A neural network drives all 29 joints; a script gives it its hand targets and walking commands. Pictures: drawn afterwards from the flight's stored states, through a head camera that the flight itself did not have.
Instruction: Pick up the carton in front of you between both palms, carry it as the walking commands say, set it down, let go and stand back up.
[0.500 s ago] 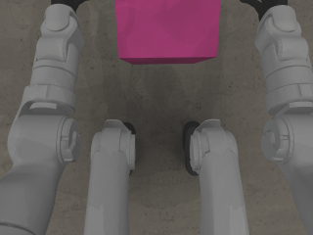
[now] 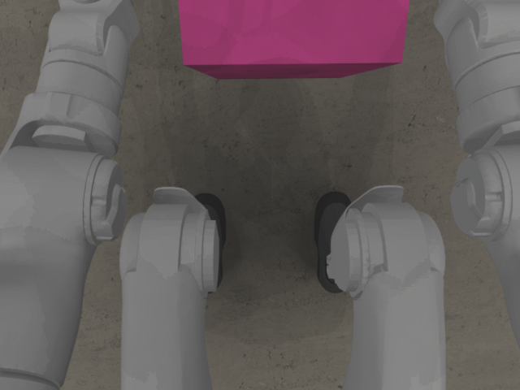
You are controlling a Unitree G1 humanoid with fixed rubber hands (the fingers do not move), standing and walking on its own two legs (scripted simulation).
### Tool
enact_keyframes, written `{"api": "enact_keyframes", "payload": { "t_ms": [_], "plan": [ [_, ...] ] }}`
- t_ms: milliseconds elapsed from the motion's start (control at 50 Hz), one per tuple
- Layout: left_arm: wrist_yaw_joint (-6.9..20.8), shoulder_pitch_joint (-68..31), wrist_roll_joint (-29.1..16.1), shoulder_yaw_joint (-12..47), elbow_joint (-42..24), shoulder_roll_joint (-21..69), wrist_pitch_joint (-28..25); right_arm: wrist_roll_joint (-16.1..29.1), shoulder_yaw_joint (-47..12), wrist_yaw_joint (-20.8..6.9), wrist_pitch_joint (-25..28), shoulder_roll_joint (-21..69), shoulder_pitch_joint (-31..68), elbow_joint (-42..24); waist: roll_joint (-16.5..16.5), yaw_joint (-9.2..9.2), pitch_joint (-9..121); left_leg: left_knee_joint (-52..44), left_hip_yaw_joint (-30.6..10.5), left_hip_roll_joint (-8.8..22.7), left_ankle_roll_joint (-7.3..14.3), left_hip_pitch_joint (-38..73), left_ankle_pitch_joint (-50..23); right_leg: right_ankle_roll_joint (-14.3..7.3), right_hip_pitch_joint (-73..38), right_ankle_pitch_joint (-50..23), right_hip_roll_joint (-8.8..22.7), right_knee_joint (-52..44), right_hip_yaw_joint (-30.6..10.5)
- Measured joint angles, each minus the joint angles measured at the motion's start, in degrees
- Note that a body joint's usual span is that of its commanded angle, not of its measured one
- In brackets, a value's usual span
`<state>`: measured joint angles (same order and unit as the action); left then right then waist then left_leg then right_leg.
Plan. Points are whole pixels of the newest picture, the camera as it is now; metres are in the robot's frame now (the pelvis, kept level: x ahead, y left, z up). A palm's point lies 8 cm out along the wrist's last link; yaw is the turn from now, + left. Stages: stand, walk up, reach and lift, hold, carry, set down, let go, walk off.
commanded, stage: reach and lift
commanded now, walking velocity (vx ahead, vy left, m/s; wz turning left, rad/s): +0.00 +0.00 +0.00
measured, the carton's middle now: out of the picture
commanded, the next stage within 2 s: none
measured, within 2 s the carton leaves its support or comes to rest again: leaves its support in 0.64 s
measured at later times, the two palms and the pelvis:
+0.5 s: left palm out of the picture +0.55 +0.14 -0.17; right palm out of the picture +0.55 -0.16 -0.17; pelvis +0.00 +0.00 +0.01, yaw +0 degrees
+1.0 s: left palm out of the picture +0.51 +0.13 +0.02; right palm out of the picture +0.51 -0.16 +0.02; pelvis -0.01 +0.00 +0.08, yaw -1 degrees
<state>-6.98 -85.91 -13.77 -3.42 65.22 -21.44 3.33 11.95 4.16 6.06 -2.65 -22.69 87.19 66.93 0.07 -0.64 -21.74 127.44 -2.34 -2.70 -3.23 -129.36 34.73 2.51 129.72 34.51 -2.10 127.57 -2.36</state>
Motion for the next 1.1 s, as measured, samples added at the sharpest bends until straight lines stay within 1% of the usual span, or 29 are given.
{"api": "enact_keyframes", "payload": {
  "t_ms": [40, 100, 180, 220, 280, 320, 340, 420, 480, 500, 540, 600, 640, 680, 700, 740, 780, 820, 840, 880, 940, 1000, 1060, 1100],
  "plan": [
    [0.3, 0.0, 0.4, -0.3, 1.2, 0.5, -0.1, 0.7, -0.3, -0.5, -0.3, -0.1, -0.4, 0.7, 0.2, 0.15, 0.6, 0.0, -0.1, 0.2, 0.1, -0.2, 0.0, 0.1, 0.1, -0.1, -0.1, -0.2, 0.2],
    [0.5, 0.5, 1.8, -1.4, 1.5, 1.4, -0.4, 0.3, -0.2, -0.9, -0.2, -0.2, -1.4, 1.5, 0.2, 0.32, 1.4, -0.5, -0.1, 0.3, 0.2, -0.6, -0.1, 0.0, 0.6, -0.4, -0.1, -0.8, 0.2],
    [0.5, 0.4, 3.0, -2.3, 2.1, 2.0, -0.8, 1.5, -1.2, -0.8, 0.1, 1.0, -1.6, 0.5, -0.6, 0.53, 0.8, -1.6, -0.2, 0.7, 0.2, -0.2, -0.3, -0.1, 0.4, -0.9, -0.4, -1.9, 0.3],
    [0.3, 0.1, 2.4, -1.9, 0.9, 2.4, -0.6, 1.8, -1.5, -0.6, 0.0, 1.7, -0.7, 0.2, -1.0, 0.66, 0.1, -2.2, -0.1, 0.8, 0.2, 0.1, -0.5, -0.2, 0.3, -1.2, -0.4, -2.5, 0.2],
    [0.0, -1.0, 2.0, -0.5, -0.7, 3.6, -0.5, 2.4, -2.4, 0.7, -0.1, 2.6, 0.5, -0.8, -1.3, 0.87, -0.8, -2.9, 0.0, 0.8, 0.1, 0.5, -0.8, -0.2, -0.1, -1.5, -0.5, -3.1, 0.1],
    [-1.6, -1.1, 2.7, -0.8, -1.4, 4.4, -0.2, 0.6, -0.7, 1.5, 0.1, 3.3, 1.3, 0.0, -0.7, 0.84, -0.6, -3.2, 0.0, 0.5, 0.1, 0.4, -0.9, -0.2, -0.1, -1.5, -0.4, -3.4, 0.1],
    [-1.7, -1.4, 3.4, -1.2, -0.9, 4.6, 0.0, -0.1, 0.3, 1.7, 0.0, 3.6, 1.6, 0.6, -0.5, 0.91, -0.4, -3.3, -0.1, 0.5, 0.1, 0.3, -1.0, -0.1, 0.0, -1.5, -0.4, -3.5, 0.1],
    [-1.3, -2.9, 6.4, -6.2, 0.8, 5.4, 0.8, -2.9, 1.5, 1.9, -1.0, 4.1, 2.3, 0.5, -0.5, 0.84, -0.8, -3.6, -0.3, 0.2, 0.0, 0.6, -1.1, -0.2, -0.3, -1.7, -0.5, -3.8, 0.2],
    [-0.8, -2.1, 9.4, -7.9, -1.1, 6.0, 2.5, -5.1, 5.0, 1.1, -2.5, 4.7, 1.9, -0.3, -0.6, 1.0, -0.5, -3.1, -0.6, -0.1, -0.3, 0.4, -1.0, -0.3, -0.1, -1.6, -0.6, -3.4, 0.3],
    [-0.4, -1.5, 10.1, -8.4, -2.1, 6.2, 3.3, -6.0, 5.5, 0.1, -3.1, 5.0, 1.6, -0.9, -0.6, 0.82, -0.4, -2.8, -0.5, -0.2, -0.3, 0.5, -0.9, -0.3, -0.2, -1.4, -0.6, -3.0, 0.2],
    [0.0, 0.1, 10.6, -9.5, -4.6, 6.5, 4.7, -7.6, 6.8, -0.3, -4.5, 5.8, 0.4, -2.9, -0.7, 0.47, -0.1, -2.2, -0.3, -0.3, -0.3, 0.5, -0.5, -0.3, -0.1, -1.0, -0.6, -2.3, 0.0],
    [-0.7, 2.8, 9.4, -9.1, -7.6, 7.2, 6.2, -7.0, 7.0, -0.3, -6.5, 6.5, -2.3, -6.4, -0.2, 0.33, 0.6, -1.3, -0.3, -0.7, -0.4, 0.4, -0.2, -0.2, -0.1, -0.5, -0.6, -1.3, -0.2],
    [-1.5, 4.0, 8.9, -8.5, -9.1, 7.8, 7.5, -6.3, 6.5, 0.1, -8.0, 6.6, -4.5, -8.9, 0.3, 0.46, 1.5, -1.0, -0.3, -1.1, -0.4, 0.2, -0.1, 0.0, 0.1, -0.2, -0.7, -0.8, -0.4],
    [-4.0, 5.8, 7.8, -7.7, -11.8, 8.5, 8.9, -5.5, 4.8, 1.0, -9.3, 6.9, -6.6, -11.7, 0.7, 0.28, 2.9, -0.9, -0.3, -1.6, -0.7, 0.0, -0.2, 0.3, 0.2, -0.2, -0.9, -0.6, -0.7],
    [-4.0, 6.9, 6.9, -7.9, -13.4, 8.5, 9.7, -5.1, 4.6, 1.3, -10.0, 7.2, -7.6, -13.3, 0.6, -0.02, 3.8, -1.0, -0.4, -2.0, -0.9, 0.1, -0.2, 0.4, 0.2, -0.2, -1.2, -0.6, -1.0],
    [-3.6, 8.8, 6.7, -8.9, -16.3, 8.9, 10.7, -4.2, 4.7, 2.1, -11.7, 8.1, -9.6, -17.0, 0.4, -0.41, 5.3, -1.5, -0.8, -2.4, -1.3, 1.0, -0.2, 0.9, -0.6, -0.3, -1.9, -1.1, -1.3],
    [-3.1, 11.1, 8.2, -10.0, -19.3, 9.9, 11.5, -4.6, 5.9, 2.3, -13.5, 9.0, -11.5, -20.7, 0.3, -0.5, 7.6, -2.6, -1.2, -2.8, -1.6, 2.0, -0.4, 1.4, -1.6, -0.6, -2.7, -2.4, -1.6],
    [-2.3, 13.5, 10.6, -12.5, -20.7, 11.7, 12.3, -7.3, 9.2, 1.3, -15.1, 11.0, -13.0, -21.9, 0.5, -0.69, 12.3, -4.6, -1.5, -3.2, -2.0, 2.3, -0.8, 1.5, -1.8, -1.1, -2.9, -4.3, -1.8],
    [-1.8, 14.3, 12.5, -14.1, -20.6, 12.7, 12.8, -9.2, 10.7, 0.7, -15.7, 11.9, -13.6, -21.5, 0.7, -0.68, 14.8, -5.6, -1.6, -3.2, -2.0, 2.5, -1.0, 1.5, -2.1, -1.4, -3.0, -5.4, -1.8],
    [-0.5, 15.8, 16.2, -17.4, -20.5, 14.6, 14.4, -13.1, 13.3, -0.5, -16.8, 13.6, -15.2, -20.8, 0.5, -0.59, 19.8, -8.0, -1.6, -3.0, -1.6, 3.2, -1.3, 1.5, -2.7, -1.9, -3.4, -7.9, -2.1],
    [1.8, 16.6, 23.0, -23.2, -18.6, 17.1, 16.7, -20.9, 19.7, -2.8, -18.2, 16.7, -16.6, -18.7, 0.3, -0.33, 25.0, -12.1, -1.6, -3.0, -1.1, 5.5, -1.9, 1.5, -4.8, -2.8, -3.8, -12.1, -2.4],
    [3.4, 17.9, 28.0, -26.7, -17.9, 19.0, 17.6, -25.9, 23.4, -4.5, -19.2, 18.6, -18.6, -18.8, 0.2, 0.31, 28.1, -17.2, -1.7, -3.4, -0.8, 7.8, -3.2, 1.5, -7.2, -4.2, -4.2, -17.1, -2.9],
    [4.4, 19.5, 30.0, -27.4, -18.3, 19.6, 17.4, -27.8, 23.8, -4.8, -19.2, 19.7, -20.0, -19.4, 0.0, 0.9, 29.4, -21.2, -2.1, -3.5, -0.5, 9.8, -4.6, 1.4, -9.1, -5.7, -4.4, -21.4, -3.1],
    [4.9, 20.0, 30.0, -27.5, -19.1, 19.5, 17.2, -28.4, 24.2, -4.7, -19.0, 20.5, -20.5, -20.4, -0.3, 0.99, 29.5, -23.2, -2.3, -3.6, -0.7, 10.8, -5.4, 1.4, -10.1, -6.5, -4.6, -23.4, -3.2]
  ]
}}
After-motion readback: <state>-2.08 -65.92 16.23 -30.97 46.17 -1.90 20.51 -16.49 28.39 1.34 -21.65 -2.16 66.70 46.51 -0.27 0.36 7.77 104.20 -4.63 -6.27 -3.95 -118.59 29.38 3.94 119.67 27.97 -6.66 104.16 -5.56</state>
